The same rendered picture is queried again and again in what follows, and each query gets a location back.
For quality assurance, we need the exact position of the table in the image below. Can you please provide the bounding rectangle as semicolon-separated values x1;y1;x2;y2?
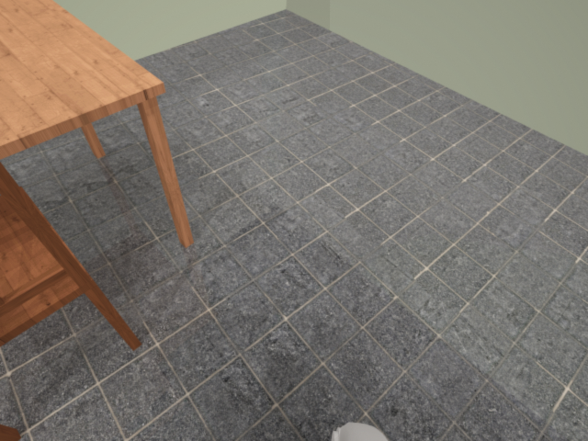
0;0;194;248

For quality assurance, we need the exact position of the chair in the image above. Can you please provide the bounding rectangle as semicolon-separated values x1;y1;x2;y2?
0;162;141;441

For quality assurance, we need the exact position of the right robot thigh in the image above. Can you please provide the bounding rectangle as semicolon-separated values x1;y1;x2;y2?
332;423;388;441

